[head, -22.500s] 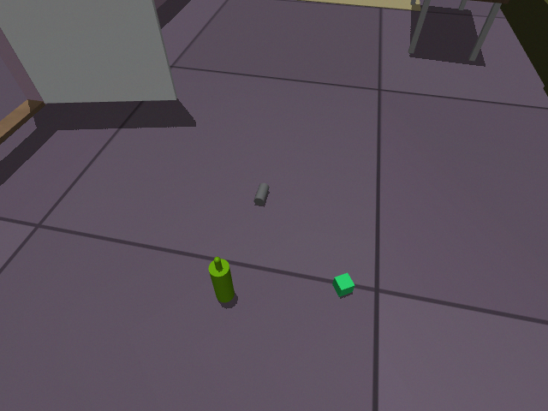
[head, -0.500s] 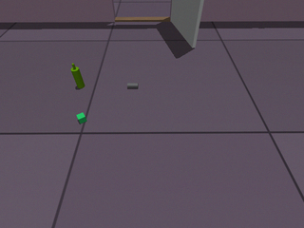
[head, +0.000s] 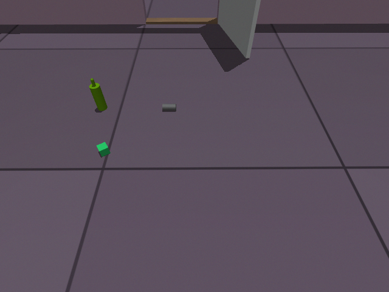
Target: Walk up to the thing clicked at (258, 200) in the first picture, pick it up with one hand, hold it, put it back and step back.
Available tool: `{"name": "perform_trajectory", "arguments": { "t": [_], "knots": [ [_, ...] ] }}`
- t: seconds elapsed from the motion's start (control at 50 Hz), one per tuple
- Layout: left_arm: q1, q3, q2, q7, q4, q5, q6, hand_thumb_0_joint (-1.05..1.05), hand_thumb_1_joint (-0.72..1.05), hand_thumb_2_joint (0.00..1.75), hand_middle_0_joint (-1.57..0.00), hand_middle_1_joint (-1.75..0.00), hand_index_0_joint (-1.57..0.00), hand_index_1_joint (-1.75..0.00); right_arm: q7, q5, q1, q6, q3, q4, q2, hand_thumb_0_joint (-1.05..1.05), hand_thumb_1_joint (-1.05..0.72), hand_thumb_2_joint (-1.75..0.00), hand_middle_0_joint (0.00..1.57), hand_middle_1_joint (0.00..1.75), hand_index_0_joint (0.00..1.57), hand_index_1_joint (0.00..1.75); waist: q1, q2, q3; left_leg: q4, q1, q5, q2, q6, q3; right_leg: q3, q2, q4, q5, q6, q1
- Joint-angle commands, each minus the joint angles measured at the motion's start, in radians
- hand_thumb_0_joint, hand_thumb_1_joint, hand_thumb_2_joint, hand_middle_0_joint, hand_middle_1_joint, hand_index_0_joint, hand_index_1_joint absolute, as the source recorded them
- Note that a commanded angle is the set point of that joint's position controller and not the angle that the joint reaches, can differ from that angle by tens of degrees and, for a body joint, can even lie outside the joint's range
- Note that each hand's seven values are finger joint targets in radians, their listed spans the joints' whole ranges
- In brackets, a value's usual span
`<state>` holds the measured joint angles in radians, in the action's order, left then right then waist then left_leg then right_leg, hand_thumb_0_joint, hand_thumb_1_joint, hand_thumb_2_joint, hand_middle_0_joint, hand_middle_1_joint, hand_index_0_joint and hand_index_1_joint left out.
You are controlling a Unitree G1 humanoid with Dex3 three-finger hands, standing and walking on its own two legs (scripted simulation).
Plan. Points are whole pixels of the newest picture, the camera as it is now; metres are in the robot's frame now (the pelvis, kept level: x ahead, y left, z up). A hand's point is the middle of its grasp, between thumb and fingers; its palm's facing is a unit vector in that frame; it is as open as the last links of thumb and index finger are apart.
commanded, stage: stand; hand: left
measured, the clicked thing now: (169, 107) +1.51 +0.21 -0.76
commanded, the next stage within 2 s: walk up in 0.28 s
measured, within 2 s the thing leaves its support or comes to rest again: neither
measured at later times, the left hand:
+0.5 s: hand out of the picture +0.07 +0.31 -0.15, palm faces +0.07 -0.93 -0.36, open 7.4 cm
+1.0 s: hand (78, 219) +0.32 +0.33 -0.15, palm faces -0.10 -0.93 -0.36, open 7.4 cm
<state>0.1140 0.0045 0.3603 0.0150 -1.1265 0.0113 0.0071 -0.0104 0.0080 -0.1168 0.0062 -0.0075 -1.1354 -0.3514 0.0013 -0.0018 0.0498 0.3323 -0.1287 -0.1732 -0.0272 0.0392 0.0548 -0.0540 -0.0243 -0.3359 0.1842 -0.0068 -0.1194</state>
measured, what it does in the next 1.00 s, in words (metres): walks ahead: left foot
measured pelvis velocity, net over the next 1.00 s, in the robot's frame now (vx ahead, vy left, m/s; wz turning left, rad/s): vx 0.24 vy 0.05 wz -0.04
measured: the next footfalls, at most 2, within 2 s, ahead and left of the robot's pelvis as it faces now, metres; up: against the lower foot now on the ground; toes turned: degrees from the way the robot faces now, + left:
left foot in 0.58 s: +0.19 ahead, +0.19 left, +0.00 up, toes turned +6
right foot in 1.04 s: +0.42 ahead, -0.10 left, +0.00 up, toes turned -8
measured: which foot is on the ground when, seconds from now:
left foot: down 0.00-0.34, up 0.36-0.56, down 0.58-1.00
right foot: down 0.00-0.58, up 0.60-1.00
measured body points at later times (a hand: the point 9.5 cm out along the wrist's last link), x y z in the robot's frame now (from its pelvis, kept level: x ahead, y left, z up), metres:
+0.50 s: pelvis +0.04 +0.03 +0.00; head +0.04 +0.03 +0.44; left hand +0.07 +0.36 -0.13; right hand +0.13 -0.30 -0.12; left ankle +0.08 +0.16 -0.72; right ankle +0.00 -0.12 -0.75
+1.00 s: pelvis +0.24 +0.05 -0.02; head +0.25 +0.04 +0.43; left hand +0.33 +0.38 -0.12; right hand +0.25 -0.27 -0.14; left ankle +0.15 +0.19 -0.75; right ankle +0.37 -0.10 -0.73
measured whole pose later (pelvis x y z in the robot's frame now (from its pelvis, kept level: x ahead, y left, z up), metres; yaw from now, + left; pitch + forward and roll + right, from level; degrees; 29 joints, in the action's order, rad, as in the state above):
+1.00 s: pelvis +0.24 +0.05 -0.02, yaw -2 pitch -2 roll +3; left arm 0.23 0.07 0.44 0.12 -0.97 0.03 0.02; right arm -0.06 0.02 -0.34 0.09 0.08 -0.95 -0.39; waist -0.02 0.03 0.05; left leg 0.37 0.03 -0.36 -0.02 0.02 -0.14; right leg -0.01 -0.11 -0.63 0.15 0.01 -0.48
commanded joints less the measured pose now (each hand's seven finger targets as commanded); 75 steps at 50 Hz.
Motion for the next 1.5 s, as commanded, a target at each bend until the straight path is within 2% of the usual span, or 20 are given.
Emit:
{"name": "perform_trajectory", "arguments": {
  "t": [0.0,0.24,0.26,0.28,0.34,0.38,0.52,0.56,0.58,0.62,0.72,0.92,0.98,1.02,1.04,1.08,1.14,1.2,1.4,1.48],
  "knots": [
    [-0.035,0.04,0.217,-0.018,0.058,-0.004,0.021,0.0,0.9,0.9,-0.2,-0.3,-0.2,-0.3,0.018,0.001,0.037,0.018,0.036,0.055,-0.219,0.0,-0.9,-0.9,0.2,0.3,0.2,0.3,0.003,-0.01,-0.065,-0.051,-0.005,0.124,-0.088,-0.045,0.06,0.097,-0.111,0.063,-0.068,0.024,0.024],
    [-0.034,0.037,0.213,-0.019,0.06,-0.002,0.019,0.0,0.9,0.9,-0.2,-0.3,-0.2,-0.3,0.022,0.001,0.039,0.019,0.036,0.061,-0.217,0.0,-0.9,-0.9,0.2,0.3,0.2,0.3,0.002,-0.007,-0.095,-0.038,0.02,0.201,-0.097,-0.044,0.053,0.093,-0.117,0.044,-0.155,0.023,0.05],
    [0.031,0.115,0.309,0.012,0.102,0.018,0.035,0.0,0.9,0.9,-0.2,-0.3,-0.2,-0.3,-0.005,0.017,-0.025,0.037,0.107,0.107,-0.305,0.0,-0.9,-0.9,0.2,0.3,0.2,0.3,0.013,0.023,-0.204,0.047,-0.001,-0.364,-0.061,-0.129,0.06,0.069,-0.076,-0.039,0.372,0.068,0.102],
    [0.053,0.121,0.31,0.021,0.092,0.027,0.036,0.0,0.9,0.9,-0.2,-0.3,-0.2,-0.3,-0.017,0.026,0.005,0.039,0.114,0.113,-0.315,0.0,-0.9,-0.9,0.2,0.3,0.2,0.3,0.035,0.008,-0.118,0.068,-0.158,-0.526,-0.063,-0.141,0.081,0.129,-0.107,-0.047,0.547,0.092,0.068],
    [0.135,0.154,0.368,0.026,0.106,0.031,0.048,0.0,0.9,0.9,-0.2,-0.3,-0.2,-0.3,-0.031,0.035,0.176,0.037,0.11,0.201,-0.248,0.0,-0.9,-0.9,0.2,0.3,0.2,0.3,0.134,0.185,0.102,0.453,-0.608,-0.32,0.006,-0.072,-0.094,0.45,-0.374,0.249,0.688,0.227,0.16],
    [0.124,0.156,0.364,0.026,0.133,0.033,0.061,0.0,0.9,0.9,-0.2,-0.3,-0.2,-0.3,-0.036,0.028,0.155,0.053,0.115,0.204,-0.252,0.0,-0.9,-0.9,0.2,0.3,0.2,0.3,0.121,0.104,0.124,0.457,-0.637,-0.285,-0.063,-0.064,-0.013,0.461,-0.412,0.242,0.449,0.283,0.205],
    [-0.09,0.133,0.314,0.051,0.248,0.027,0.049,0.0,0.9,0.9,-0.2,-0.3,-0.2,-0.3,-0.062,0.027,-0.187,0.059,0.164,0.141,-0.253,0.0,-0.9,-0.9,0.2,0.3,0.2,0.3,-0.092,0.142,-0.012,0.205,0.087,-0.013,-0.019,-0.029,-0.14,0.059,-0.164,0.007,0.431,0.14,-0.29],
    [-0.004,0.094,0.184,0.053,0.251,0.031,0.038,0.0,0.9,0.9,-0.2,-0.3,-0.2,-0.3,-0.032,0.04,-0.423,0.065,0.214,0.077,-0.364,0.0,-0.9,-0.9,0.2,0.3,0.2,0.3,-0.194,-0.303,-0.126,0.055,0.419,-0.283,-0.094,-0.061,0.044,-0.066,0.004,-0.559,0.469,0.099,-0.55],
    [0.046,0.081,0.148,0.047,0.252,0.022,0.033,0.0,0.9,0.9,-0.2,-0.3,-0.2,-0.3,-0.018,0.054,-0.41,0.073,0.216,0.113,-0.433,0.0,-0.9,-0.9,0.2,0.3,0.2,0.3,-0.174,-0.388,-0.094,-0.127,0.309,-0.676,-0.297,-0.092,0.502,0.125,0.122,-0.83,0.468,0.067,-0.682],
    [0.102,0.098,0.27,0.04,0.232,0.006,0.023,0.0,0.9,0.9,-0.2,-0.3,-0.2,-0.3,-0.02,0.016,-0.132,0.078,0.2,0.212,-0.447,0.0,-0.9,-0.9,0.2,0.3,0.2,0.3,-0.048,-0.183,0.018,-0.282,-0.021,-0.83,-0.401,-0.187,0.598,0.236,-0.005,-0.834,0.281,0.081,-0.543],
    [0.195,0.117,0.303,0.061,0.153,-0.001,0.03,0.0,0.9,0.9,-0.2,-0.3,-0.2,-0.3,-0.025,0.007,-0.074,0.104,0.153,0.252,-0.313,0.0,-0.9,-0.9,0.2,0.3,0.2,0.3,0.011,-0.126,0.079,-0.212,-0.075,-0.436,-0.256,-0.194,0.162,0.178,-0.062,-0.681,0.063,0.012,-0.462],
    [-0.029,0.105,0.238,0.095,0.271,0.011,0.044,0.0,0.9,0.9,-0.2,-0.3,-0.2,-0.3,-0.03,0.007,-0.17,0.107,0.158,0.269,-0.331,0.0,-0.9,-0.9,0.2,0.3,0.2,0.3,-0.046,-0.089,0.096,-0.17,0.005,-0.209,-0.219,-0.216,-0.045,0.024,-0.085,-0.287,-0.06,0.013,-0.389],
    [-0.018,0.106,0.23,0.085,0.272,0.012,0.053,0.0,0.9,0.9,-0.2,-0.3,-0.2,-0.3,-0.023,0.009,-0.187,0.092,0.159,0.278,-0.335,0.0,-0.9,-0.9,0.2,0.3,0.2,0.3,-0.038,-0.089,0.032,-0.024,0.075,0.098,-0.222,-0.208,-0.072,-0.045,-0.036,-0.237,0.001,0.039,-0.302],
    [0.131,0.125,0.255,0.068,0.233,0.012,0.062,0.0,0.9,0.9,-0.2,-0.3,-0.2,-0.3,-0.017,0.005,-0.184,0.082,0.148,0.297,-0.312,0.0,-0.9,-0.9,0.2,0.3,0.2,0.3,0.049,0.001,-0.076,0.265,0.028,0.315,-0.174,-0.167,-0.137,-0.068,0.009,-0.169,0.007,0.064,-0.035],
    [0.282,0.149,0.308,0.052,0.196,0.014,0.072,0.0,0.9,0.9,-0.2,-0.3,-0.2,-0.3,-0.016,0.003,-0.228,0.082,0.124,0.305,-0.256,0.0,-0.9,-0.9,0.2,0.3,0.2,0.3,0.11,0.142,-0.187,0.526,-0.099,0.202,-0.118,-0.129,-0.168,0.011,-0.037,-0.149,0.058,0.083,0.192],
    [0.366,0.178,0.43,0.032,0.202,-0.005,0.077,0.0,0.9,0.9,-0.2,-0.3,-0.2,-0.3,-0.009,-0.015,-0.229,0.08,0.111,0.33,-0.269,0.0,-0.9,-0.9,0.2,0.3,0.2,0.3,0.141,0.307,-0.222,0.839,-0.53,-0.357,0.052,-0.07,-0.111,0.698,-0.389,0.021,0.065,0.277,0.458],
    [0.236,0.151,0.343,0.011,0.26,-0.028,0.077,0.0,0.9,0.9,-0.2,-0.3,-0.2,-0.3,-0.005,-0.023,-0.154,0.082,0.113,0.3,-0.269,0.0,-0.9,-0.9,0.2,0.3,0.2,0.3,0.087,0.112,-0.09,0.93,-0.483,-0.252,-0.039,-0.077,0.038,0.371,-0.326,-0.028,-0.311,0.268,0.196],
    [0.18,0.125,0.291,0.009,0.279,-0.024,0.088,0.0,0.9,0.9,-0.2,-0.3,-0.2,-0.3,-0.024,-0.016,-0.197,0.065,0.108,0.296,-0.235,0.0,-0.9,-0.9,0.2,0.3,0.2,0.3,0.025,0.14,-0.015,0.779,-0.379,-0.137,-0.045,-0.077,0.014,0.187,-0.221,0.019,-0.277,0.199,-0.014],
    [0.177,0.127,0.316,0.027,0.335,0.001,0.098,0.0,0.9,0.9,-0.2,-0.3,-0.2,-0.3,-0.073,0.005,-0.025,0.073,0.122,0.351,-0.214,0.0,-0.9,-0.9,0.2,0.3,0.2,0.3,0.053,0.102,0.012,0.255,-0.251,0.111,-0.05,-0.056,-0.118,0.058,-0.208,0.035,-0.092,0.183,-0.041],
    [0.192,0.102,0.281,0.019,0.35,-0.002,0.086,0.0,0.9,0.9,-0.2,-0.3,-0.2,-0.3,-0.052,0.034,-0.255,0.083,0.159,0.288,-0.289,0.0,-0.9,-0.9,0.2,0.3,0.2,0.3,-0.074,-0.08,-0.124,0.209,0.125,-0.017,-0.009,-0.128,-0.116,0.002,-0.146,-0.364,-0.223,0.143,-0.158]
  ]
}}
